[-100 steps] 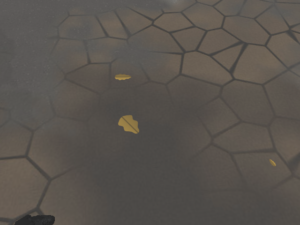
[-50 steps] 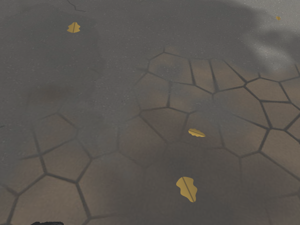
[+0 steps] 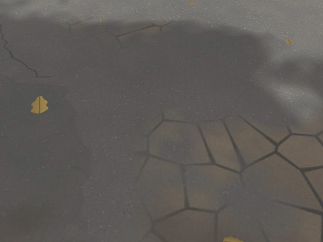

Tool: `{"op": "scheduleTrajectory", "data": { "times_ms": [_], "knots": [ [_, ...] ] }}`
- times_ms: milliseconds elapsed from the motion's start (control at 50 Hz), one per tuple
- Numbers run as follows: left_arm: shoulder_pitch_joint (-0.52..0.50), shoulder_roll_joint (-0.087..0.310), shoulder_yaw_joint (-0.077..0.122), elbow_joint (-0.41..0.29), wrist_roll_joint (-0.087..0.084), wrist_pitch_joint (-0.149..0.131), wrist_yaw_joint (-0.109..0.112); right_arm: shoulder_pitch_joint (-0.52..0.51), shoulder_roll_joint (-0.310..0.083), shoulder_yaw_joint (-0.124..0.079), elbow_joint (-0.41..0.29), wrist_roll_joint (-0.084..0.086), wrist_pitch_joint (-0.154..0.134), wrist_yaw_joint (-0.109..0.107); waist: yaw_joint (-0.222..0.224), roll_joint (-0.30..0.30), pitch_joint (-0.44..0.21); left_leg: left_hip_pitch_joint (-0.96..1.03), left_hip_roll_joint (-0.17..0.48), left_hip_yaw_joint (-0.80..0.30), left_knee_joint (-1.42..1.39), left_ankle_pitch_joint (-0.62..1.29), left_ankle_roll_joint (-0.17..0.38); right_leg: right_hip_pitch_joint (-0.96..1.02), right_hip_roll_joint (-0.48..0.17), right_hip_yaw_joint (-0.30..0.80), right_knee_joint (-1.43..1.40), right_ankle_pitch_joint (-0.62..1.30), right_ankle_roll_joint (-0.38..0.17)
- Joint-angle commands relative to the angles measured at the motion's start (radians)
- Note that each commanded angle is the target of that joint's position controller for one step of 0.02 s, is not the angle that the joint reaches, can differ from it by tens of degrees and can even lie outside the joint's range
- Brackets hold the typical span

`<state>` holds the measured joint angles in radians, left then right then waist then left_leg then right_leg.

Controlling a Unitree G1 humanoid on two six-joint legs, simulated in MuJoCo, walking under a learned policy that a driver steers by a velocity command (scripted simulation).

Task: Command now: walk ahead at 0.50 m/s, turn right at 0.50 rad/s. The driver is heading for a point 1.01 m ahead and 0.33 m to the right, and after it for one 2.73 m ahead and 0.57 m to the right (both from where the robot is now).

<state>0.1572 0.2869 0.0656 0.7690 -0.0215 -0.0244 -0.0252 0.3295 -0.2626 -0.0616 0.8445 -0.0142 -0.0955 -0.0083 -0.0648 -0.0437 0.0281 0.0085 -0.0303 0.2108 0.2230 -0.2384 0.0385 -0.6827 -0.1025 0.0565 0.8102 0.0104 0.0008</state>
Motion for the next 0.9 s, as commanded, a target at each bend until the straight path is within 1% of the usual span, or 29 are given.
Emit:
{"op": "scheduleTrajectory", "data": {
  "times_ms": [20, 80, 120, 140, 160, 180, 200, 220, 240, 260, 280, 300, 320, 360, 440, 500, 540, 600, 640, 660, 680, 700, 720, 740, 760, 780, 800, 820, 900],
  "knots": [
    [-0.120, 0.019, -0.006, -0.103, 0.002, -0.014, -0.020, -0.016, -0.173, -0.043, -0.047, 0.010, -0.001, -0.010, -0.015, 0.071, 0.074, -0.006, 0.298, -0.061, -0.095, 0.330, 0.118, -0.024, -0.005, -0.046, -0.107, 0.043, -0.017],
    [-0.171, 0.026, -0.006, -0.144, 0.000, -0.014, -0.037, 0.007, -0.189, -0.051, -0.029, 0.025, 0.023, -0.010, -0.017, 0.080, 0.083, 0.094, 0.323, -0.027, -0.031, 0.458, 0.105, -0.035, 0.016, -0.094, -0.164, -0.046, -0.050],
    [-0.141, 0.052, 0.008, -0.156, -0.001, -0.010, -0.043, -0.014, -0.216, -0.059, -0.033, 0.033, 0.037, -0.015, 0.023, 0.114, 0.036, 0.125, 0.325, 0.002, 0.078, 0.773, 0.085, 0.062, 0.071, -0.148, -0.173, -0.139, -0.088],
    [-0.085, 0.074, 0.021, -0.150, -0.002, -0.006, -0.042, -0.025, -0.230, -0.063, -0.038, 0.037, 0.045, -0.019, 0.061, 0.136, -0.007, 0.131, 0.322, 0.012, 0.172, 0.935, 0.075, 0.145, 0.108, -0.175, -0.165, -0.191, -0.110],
    [0.024, 0.112, 0.043, -0.128, -0.006, -0.003, -0.038, -0.041, -0.241, -0.066, -0.043, 0.040, 0.053, -0.021, 0.126, 0.140, -0.068, 0.103, 0.306, 0.023, 0.328, 1.014, 0.060, 0.287, 0.149, -0.190, -0.184, -0.210, -0.139],
    [0.190, 0.169, 0.077, -0.085, -0.006, 0.001, -0.023, -0.058, -0.231, -0.060, -0.049, 0.044, 0.053, -0.023, 0.218, 0.111, -0.150, -0.021, 0.264, 0.042, 0.556, 0.915, 0.023, 0.546, 0.178, -0.164, -0.264, -0.145, -0.180],
    [0.285, 0.261, 0.100, -0.060, -0.008, 0.013, 0.001, -0.023, -0.139, -0.030, -0.071, 0.003, 0.040, -0.020, 0.209, -0.084, -0.224, -0.320, 0.188, 0.030, 0.882, 0.248, -0.024, 0.836, -0.013, 0.135, -0.264, -0.088, -0.245],
    [0.229, 0.315, 0.099, -0.099, -0.004, -0.006, -0.005, 0.032, -0.058, 0.001, -0.128, 0.004, 0.004, -0.007, 0.113, -0.224, -0.363, -0.690, -0.030, -0.170, 1.184, -0.378, -0.070, 1.088, -0.225, 0.748, -0.439, -0.326, -0.463],
    [0.238, 0.219, 0.073, -0.104, -0.001, -0.019, -0.012, -0.100, -0.158, -0.018, -0.143, 0.042, -0.032, 0.007, 0.191, -0.062, -0.341, -0.801, 0.027, -0.319, 1.214, -0.322, -0.048, 1.070, -0.225, 0.730, -0.534, -0.366, -0.412],
    [0.204, 0.180, 0.061, -0.098, 0.002, -0.032, -0.012, -0.160, -0.168, -0.020, -0.169, 0.064, -0.049, 0.013, 0.175, -0.036, -0.207, -0.836, 0.067, -0.306, 1.154, -0.228, -0.024, 0.950, -0.193, 0.584, -0.539, -0.309, -0.371],
    [0.138, 0.154, 0.052, -0.104, -0.001, -0.040, -0.012, -0.156, -0.156, -0.018, -0.157, 0.046, -0.054, 0.005, 0.119, 0.056, -0.124, -0.784, 0.113, -0.304, 1.061, -0.152, -0.023, 0.797, -0.145, 0.467, -0.537, -0.196, -0.332],
    [0.082, 0.120, 0.043, -0.116, 0.002, -0.042, -0.008, -0.147, -0.167, -0.026, -0.146, 0.018, -0.049, -0.001, 0.085, 0.053, -0.089, -0.717, 0.140, -0.305, 0.977, -0.109, -0.034, 0.686, -0.106, 0.383, -0.546, -0.094, -0.313],
    [0.057, 0.109, 0.036, -0.131, 0.014, -0.042, -0.003, -0.127, -0.169, -0.030, -0.143, 0.011, -0.037, 0.001, 0.058, 0.027, -0.077, -0.655, 0.154, -0.308, 0.946, -0.078, -0.044, 0.612, -0.083, 0.343, -0.566, -0.030, -0.307],
    [0.060, 0.122, 0.040, -0.132, 0.010, -0.046, 0.008, -0.116, -0.145, -0.028, -0.148, 0.001, -0.016, 0.002, 0.043, 0.024, -0.068, -0.619, 0.152, -0.287, 0.869, -0.051, -0.077, 0.534, -0.062, 0.289, -0.588, 0.078, -0.313],
    [0.117, 0.161, 0.050, -0.111, 0.003, -0.039, 0.033, -0.250, -0.095, -0.008, -0.192, -0.003, -0.004, 0.001, 0.085, 0.003, -0.026, -0.611, 0.111, -0.260, 0.587, 0.167, -0.120, 0.450, 0.007, 0.190, -0.586, 0.085, -0.267],
    [0.162, 0.166, 0.051, -0.096, -0.001, -0.028, 0.040, -0.351, -0.081, 0.002, -0.217, 0.010, -0.013, 0.014, 0.132, -0.030, -0.020, -0.529, 0.058, -0.250, 0.387, 0.321, -0.120, 0.425, 0.030, 0.189, -0.567, -0.030, -0.225],
    [0.193, 0.167, 0.052, -0.082, -0.006, -0.023, 0.041, -0.388, -0.098, -0.003, -0.233, 0.021, -0.020, 0.023, 0.145, -0.040, -0.018, -0.509, 0.044, -0.269, 0.329, 0.332, -0.110, 0.458, 0.006, 0.240, -0.535, -0.078, -0.218],
    [0.201, 0.157, 0.052, -0.076, -0.006, -0.015, 0.047, -0.373, -0.139, -0.018, -0.237, 0.024, -0.034, 0.034, 0.123, -0.065, -0.023, -0.482, 0.040, -0.302, 0.268, 0.242, -0.075, 0.547, -0.034, 0.335, -0.445, -0.107, -0.198],
    [0.174, 0.146, 0.050, -0.084, -0.002, -0.010, 0.047, -0.268, -0.161, -0.034, -0.212, 0.024, -0.043, 0.031, 0.062, -0.089, -0.050, -0.348, 0.033, -0.279, 0.227, 0.186, -0.035, 0.548, -0.019, 0.356, -0.358, -0.053, -0.171],
    [0.171, 0.105, 0.035, -0.092, 0.003, -0.012, 0.043, -0.161, -0.191, -0.049, -0.193, 0.012, -0.049, 0.024, 0.009, -0.065, -0.132, -0.164, 0.079, -0.304, 0.221, 0.180, 0.006, 0.506, 0.036, 0.315, -0.207, -0.030, -0.138],
    [0.197, 0.044, 0.012, -0.111, 0.024, -0.014, 0.041, -0.010, -0.247, -0.062, -0.182, 0.000, -0.047, 0.015, -0.036, 0.074, -0.287, 0.102, 0.259, -0.490, 0.237, 0.116, 0.063, 0.371, 0.112, 0.216, 0.085, -0.236, -0.098],
    [0.333, 0.015, 0.001, -0.142, -0.017, -0.023, 0.040, 0.041, -0.303, -0.075, -0.145, -0.008, -0.033, 0.026, 0.040, 0.437, -0.364, 0.341, 0.450, -0.985, 0.107, -0.162, 0.215, 0.018, 0.214, 0.124, 0.375, -0.630, -0.046],
    [0.308, 0.128, 0.020, -0.106, -0.027, -0.021, 0.044, -0.001, -0.194, -0.052, -0.170, 0.013, -0.029, 0.029, 0.015, 0.280, -0.267, 0.279, 0.439, -0.995, 0.065, -0.361, 0.188, -0.085, 0.129, 0.154, 0.491, -0.570, -0.030],
    [0.198, 0.173, 0.033, -0.120, -0.017, -0.015, 0.043, -0.042, -0.142, -0.038, -0.178, 0.017, -0.022, 0.023, -0.010, 0.183, -0.150, 0.161, 0.397, -0.817, 0.059, -0.307, 0.146, -0.105, 0.098, 0.121, 0.508, -0.474, -0.024],
    [0.152, 0.160, 0.033, -0.127, -0.006, -0.010, 0.044, -0.087, -0.130, -0.030, -0.181, 0.007, -0.015, 0.022, 0.008, 0.112, -0.090, 0.046, 0.355, -0.691, 0.047, -0.163, 0.128, -0.068, 0.065, 0.094, 0.487, -0.405, -0.016],
    [0.121, 0.146, 0.036, -0.139, 0.002, -0.011, 0.041, -0.111, -0.112, -0.024, -0.171, 0.004, -0.012, 0.020, 0.022, 0.111, -0.041, -0.034, 0.319, -0.600, 0.027, -0.054, 0.127, -0.051, 0.037, 0.094, 0.440, -0.360, -0.013],
    [0.129, 0.127, 0.036, -0.142, -0.004, -0.007, 0.034, -0.120, -0.105, -0.020, -0.164, -0.002, -0.014, 0.016, 0.042, 0.142, -0.030, -0.088, 0.294, -0.525, 0.004, 0.007, 0.118, -0.005, 0.012, 0.087, 0.411, -0.333, -0.013],
    [0.136, 0.107, 0.033, -0.143, -0.009, -0.002, 0.030, -0.121, -0.100, -0.021, -0.157, 0.002, -0.018, 0.015, 0.046, 0.161, -0.027, -0.111, 0.279, -0.472, -0.019, 0.041, 0.121, 0.013, 0.003, 0.071, 0.389, -0.321, -0.011],
    [0.074, 0.060, 0.019, -0.176, 0.000, 0.009, 0.027, -0.093, -0.140, -0.036, -0.119, 0.009, -0.027, 0.013, 0.041, 0.120, -0.005, -0.112, 0.297, -0.349, -0.073, 0.177, 0.162, -0.042, -0.015, 0.058, 0.264, -0.244, 0.009]
  ]
}}
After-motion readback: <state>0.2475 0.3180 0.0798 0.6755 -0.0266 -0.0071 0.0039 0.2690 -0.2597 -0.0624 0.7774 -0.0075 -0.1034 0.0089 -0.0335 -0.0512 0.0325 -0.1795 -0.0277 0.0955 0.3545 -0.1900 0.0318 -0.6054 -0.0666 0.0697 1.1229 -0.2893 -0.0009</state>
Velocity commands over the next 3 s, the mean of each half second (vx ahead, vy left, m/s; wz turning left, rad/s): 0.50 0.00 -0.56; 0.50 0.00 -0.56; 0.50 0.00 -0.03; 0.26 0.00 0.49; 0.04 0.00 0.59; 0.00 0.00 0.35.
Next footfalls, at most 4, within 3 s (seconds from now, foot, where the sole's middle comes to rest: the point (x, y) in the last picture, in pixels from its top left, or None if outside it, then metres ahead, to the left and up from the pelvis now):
0.18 right None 0.27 -0.13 -0.78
0.66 left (159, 217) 0.60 -0.01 -0.78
1.18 right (242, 195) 0.68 -0.38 -0.78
1.72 left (222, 130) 1.05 -0.36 -0.78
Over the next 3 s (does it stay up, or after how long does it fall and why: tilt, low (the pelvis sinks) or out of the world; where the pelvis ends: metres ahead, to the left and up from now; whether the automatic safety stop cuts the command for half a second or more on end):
stays up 0.96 -0.42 -0.01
